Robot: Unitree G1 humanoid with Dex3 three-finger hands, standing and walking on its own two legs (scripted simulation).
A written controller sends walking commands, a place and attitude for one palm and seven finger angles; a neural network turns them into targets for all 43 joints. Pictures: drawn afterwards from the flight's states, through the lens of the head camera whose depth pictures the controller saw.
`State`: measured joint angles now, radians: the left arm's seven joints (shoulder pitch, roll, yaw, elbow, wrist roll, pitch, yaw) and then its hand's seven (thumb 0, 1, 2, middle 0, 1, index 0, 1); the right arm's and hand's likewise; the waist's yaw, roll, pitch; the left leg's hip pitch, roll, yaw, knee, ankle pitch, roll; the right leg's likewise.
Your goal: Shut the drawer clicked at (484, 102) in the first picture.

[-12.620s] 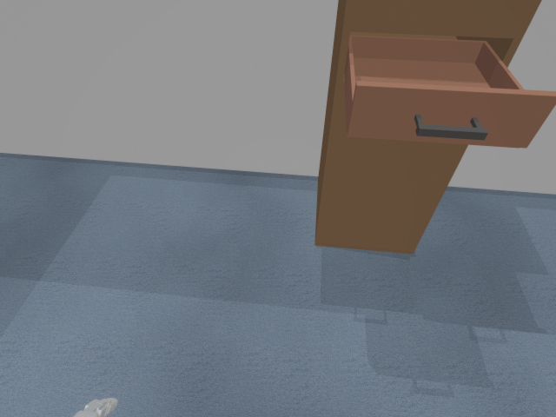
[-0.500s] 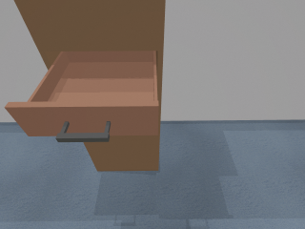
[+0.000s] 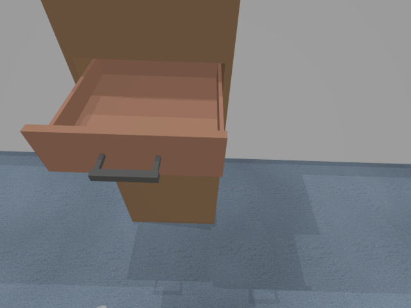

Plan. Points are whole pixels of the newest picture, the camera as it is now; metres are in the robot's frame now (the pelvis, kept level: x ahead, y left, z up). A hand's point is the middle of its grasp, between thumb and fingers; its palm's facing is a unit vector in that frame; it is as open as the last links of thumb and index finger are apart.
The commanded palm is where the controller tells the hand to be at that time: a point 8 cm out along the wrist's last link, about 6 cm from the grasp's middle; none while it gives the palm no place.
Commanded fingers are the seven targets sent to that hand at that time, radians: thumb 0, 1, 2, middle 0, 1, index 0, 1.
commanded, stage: raise the hand and make a fist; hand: left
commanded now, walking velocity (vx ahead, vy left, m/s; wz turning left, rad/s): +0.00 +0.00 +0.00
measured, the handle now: (127, 167) +0.35 +0.19 +0.09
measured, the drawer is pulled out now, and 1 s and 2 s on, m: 0.28 0.28 0.28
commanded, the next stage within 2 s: bring the fist close to the handle in 1.82 s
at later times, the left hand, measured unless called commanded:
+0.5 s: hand (114, 287) +0.15 +0.16 +0.04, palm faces +0.22 -0.97 -0.09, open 5.1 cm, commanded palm +0.13 +0.21 +0.03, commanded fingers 0.00 0.90 0.90 -0.80 -0.95 -0.80 -0.95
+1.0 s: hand (111, 262) +0.17 +0.16 +0.10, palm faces +0.04 -1.00 -0.05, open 3.1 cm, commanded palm +0.13 +0.21 +0.12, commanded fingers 0.00 0.90 0.90 -1.30 -1.49 -1.30 -1.49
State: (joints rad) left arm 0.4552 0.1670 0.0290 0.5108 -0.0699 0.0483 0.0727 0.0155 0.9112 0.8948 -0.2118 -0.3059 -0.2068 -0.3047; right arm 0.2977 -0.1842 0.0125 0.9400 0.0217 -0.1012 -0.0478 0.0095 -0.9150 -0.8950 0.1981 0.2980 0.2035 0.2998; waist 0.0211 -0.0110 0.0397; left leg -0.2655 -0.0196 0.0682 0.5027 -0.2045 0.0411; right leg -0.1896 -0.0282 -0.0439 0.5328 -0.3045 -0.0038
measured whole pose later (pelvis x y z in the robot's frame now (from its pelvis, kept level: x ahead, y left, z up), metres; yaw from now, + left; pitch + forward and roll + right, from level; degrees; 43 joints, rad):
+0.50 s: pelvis -0.02 -0.04 -0.06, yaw +3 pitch +6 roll -2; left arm 0.56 0.22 0.12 -0.19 -0.24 -0.47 -0.11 0.02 0.90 0.90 -0.61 -0.74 -0.61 -0.74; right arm 0.20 -0.24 0.01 0.51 0.03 -0.23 -0.05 0.01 -0.90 -0.90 0.20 0.30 0.20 0.30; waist 0.05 0.04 -0.09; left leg -0.71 0.03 -0.05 1.00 -0.39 -0.01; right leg -0.58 0.02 -0.15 0.98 -0.51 -0.07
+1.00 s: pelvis +0.02 -0.02 -0.02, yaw +2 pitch +3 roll -1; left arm 0.68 0.21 0.15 -0.41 -0.33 -0.22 -0.29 0.02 0.90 0.90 -1.11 -1.28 -1.11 -1.28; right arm 0.23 -0.26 -0.01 0.57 0.07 -0.30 -0.07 0.02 -0.90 -0.90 0.20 0.30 0.20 0.30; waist 0.06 0.06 -0.09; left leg -0.46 0.00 -0.01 0.77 -0.36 0.01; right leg -0.34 0.00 -0.08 0.74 -0.45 -0.02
